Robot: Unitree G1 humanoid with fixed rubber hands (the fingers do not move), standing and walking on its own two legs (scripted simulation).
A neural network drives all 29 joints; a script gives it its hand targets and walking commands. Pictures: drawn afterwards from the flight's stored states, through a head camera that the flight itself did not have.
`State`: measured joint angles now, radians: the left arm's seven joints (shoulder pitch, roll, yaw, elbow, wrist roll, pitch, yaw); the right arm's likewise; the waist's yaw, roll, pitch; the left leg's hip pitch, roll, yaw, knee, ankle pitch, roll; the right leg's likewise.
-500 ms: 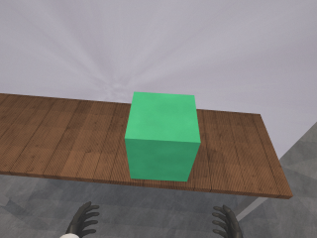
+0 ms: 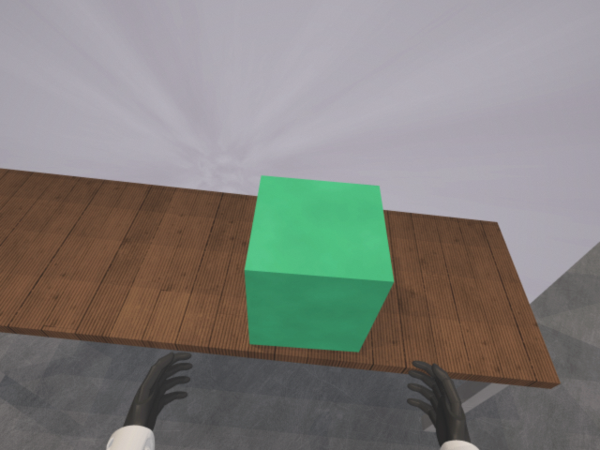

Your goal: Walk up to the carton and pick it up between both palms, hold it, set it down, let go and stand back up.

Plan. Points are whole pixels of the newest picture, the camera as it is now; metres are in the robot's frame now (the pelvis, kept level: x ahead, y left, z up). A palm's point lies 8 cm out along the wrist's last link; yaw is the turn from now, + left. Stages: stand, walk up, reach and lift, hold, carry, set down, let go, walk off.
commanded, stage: reach and lift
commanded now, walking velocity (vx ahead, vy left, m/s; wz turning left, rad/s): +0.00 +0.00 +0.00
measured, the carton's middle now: (312, 267) +0.45 +0.00 -0.07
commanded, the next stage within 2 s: none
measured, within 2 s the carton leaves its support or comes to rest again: neither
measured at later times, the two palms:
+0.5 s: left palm (144, 373) +0.23 +0.23 -0.06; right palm (439, 383) +0.25 -0.18 -0.05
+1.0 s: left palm (164, 304) +0.33 +0.23 -0.03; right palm (427, 321) +0.33 -0.17 -0.02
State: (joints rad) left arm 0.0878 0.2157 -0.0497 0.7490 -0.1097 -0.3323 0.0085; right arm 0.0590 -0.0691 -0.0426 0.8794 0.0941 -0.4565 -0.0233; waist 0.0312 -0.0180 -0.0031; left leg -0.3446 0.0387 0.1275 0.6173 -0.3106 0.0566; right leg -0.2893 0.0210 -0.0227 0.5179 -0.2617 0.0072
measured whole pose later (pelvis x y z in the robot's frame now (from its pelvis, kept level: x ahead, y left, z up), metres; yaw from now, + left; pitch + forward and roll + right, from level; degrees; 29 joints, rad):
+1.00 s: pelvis +0.00 -0.02 +0.00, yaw +1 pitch +19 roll -1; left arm -0.42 0.28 0.10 1.07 -0.17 -0.50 -0.08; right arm -0.38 -0.04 -0.01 0.99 0.15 -0.49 -0.13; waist 0.00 -0.05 -0.16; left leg -0.65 0.04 0.11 0.53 -0.21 0.04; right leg -0.60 0.02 -0.04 0.47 -0.20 -0.01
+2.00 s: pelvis -0.01 -0.02 +0.00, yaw +2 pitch +30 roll -2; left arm -0.89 0.29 0.14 1.25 -0.10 -0.31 -0.05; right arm -0.79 -0.09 -0.19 1.05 0.09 -0.24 -0.16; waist -0.05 -0.01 -0.25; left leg -0.84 0.02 0.08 0.41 -0.09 0.04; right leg -0.79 0.02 -0.07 0.35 -0.08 -0.02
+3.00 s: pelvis -0.02 -0.01 -0.01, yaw +2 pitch +36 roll -2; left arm -0.90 0.13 0.35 1.19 0.19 -0.38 -0.01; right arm -0.77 0.06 -0.45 0.98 -0.27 -0.38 -0.14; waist -0.05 0.01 -0.26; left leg -0.95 0.00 0.07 0.36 -0.05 0.06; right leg -0.89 0.00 -0.08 0.30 -0.04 -0.01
